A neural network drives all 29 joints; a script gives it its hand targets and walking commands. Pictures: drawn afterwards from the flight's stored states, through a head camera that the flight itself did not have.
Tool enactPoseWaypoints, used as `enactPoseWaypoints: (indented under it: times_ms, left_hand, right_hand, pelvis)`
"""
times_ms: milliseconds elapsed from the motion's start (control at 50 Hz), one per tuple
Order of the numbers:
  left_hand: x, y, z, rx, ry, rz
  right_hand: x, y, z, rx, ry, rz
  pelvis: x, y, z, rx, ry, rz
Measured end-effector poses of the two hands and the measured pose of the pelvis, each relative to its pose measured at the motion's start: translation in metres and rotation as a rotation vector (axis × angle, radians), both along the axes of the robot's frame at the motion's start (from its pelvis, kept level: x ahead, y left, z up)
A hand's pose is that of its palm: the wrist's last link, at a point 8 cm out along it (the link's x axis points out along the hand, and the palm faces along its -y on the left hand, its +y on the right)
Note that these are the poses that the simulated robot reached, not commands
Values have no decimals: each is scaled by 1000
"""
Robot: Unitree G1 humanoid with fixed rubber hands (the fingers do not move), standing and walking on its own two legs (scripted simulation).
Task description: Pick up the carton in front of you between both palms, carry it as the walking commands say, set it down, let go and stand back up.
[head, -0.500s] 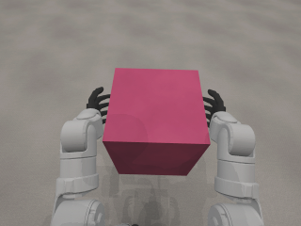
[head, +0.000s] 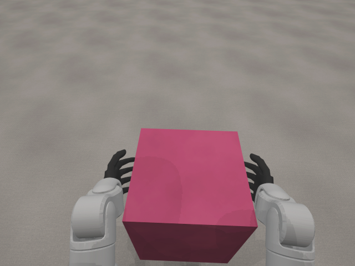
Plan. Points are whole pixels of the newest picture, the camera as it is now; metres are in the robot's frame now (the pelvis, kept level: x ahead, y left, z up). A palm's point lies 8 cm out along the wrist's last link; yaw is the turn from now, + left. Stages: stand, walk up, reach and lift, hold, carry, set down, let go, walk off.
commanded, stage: carry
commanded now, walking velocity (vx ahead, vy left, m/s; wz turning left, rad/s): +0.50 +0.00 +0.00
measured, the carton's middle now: (186, 198) +0.26 +0.00 +0.03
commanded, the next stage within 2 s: none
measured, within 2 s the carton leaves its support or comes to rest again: neither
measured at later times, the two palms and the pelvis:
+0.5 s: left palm (125, 100) +0.56 +0.19 +0.09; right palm (222, 100) +0.55 -0.11 +0.09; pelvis +0.31 +0.04 +0.00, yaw -3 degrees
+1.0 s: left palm (147, 56) +0.84 +0.15 +0.10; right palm (221, 59) +0.84 -0.15 +0.09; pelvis +0.58 +0.00 +0.01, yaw +0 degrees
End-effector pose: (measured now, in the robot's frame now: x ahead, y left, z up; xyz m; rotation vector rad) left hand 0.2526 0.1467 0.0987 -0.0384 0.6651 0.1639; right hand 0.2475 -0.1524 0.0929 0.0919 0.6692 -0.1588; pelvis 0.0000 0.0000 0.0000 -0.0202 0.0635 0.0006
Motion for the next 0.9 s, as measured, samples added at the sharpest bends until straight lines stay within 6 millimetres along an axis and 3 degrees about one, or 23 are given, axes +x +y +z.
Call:
enactPoseWaypoints:
  times_ms: [100, 200, 320, 440, 520, 600, 780, 900]
  left_hand:
    - [36, -3, 2, 5, 59, 26]
    - [91, -1, 16, 7, 17, 27]
    - [175, 12, 24, -3, -48, 9]
    - [275, 36, -3, -47, -44, -6]
    - [322, 39, -13, -46, 59, -37]
    - [366, 37, -9, -48, 79, -64]
    - [473, 27, 16, -40, -34, -35]
    - [553, 5, 11, 7, -65, -16]
  right_hand:
    - [46, -3, 3, -1, 58, 31]
    - [100, -1, 16, -2, 16, 32]
    - [179, 12, 26, -14, -48, 15]
    - [273, 36, 11, -56, -45, -1]
    - [311, 39, 1, -53, 59, -32]
    - [347, 38, 6, -57, 79, -58]
    - [463, 28, 28, -50, -33, -30]
    - [551, 5, 10, -4, -65, -10]
  pelvis:
    - [51, -8, 16, 27, -2, 3]
    - [108, -6, 23, 38, -1, -1]
    - [189, 9, 15, 26, -8, -6]
    - [278, 35, -10, 38, -18, -33]
    - [318, 46, 4, 18, -4, -53]
    - [360, 49, 18, 0, 5, -51]
    - [474, 33, 20, 5, 4, -37]
    - [553, 8, -4, 9, -20, -18]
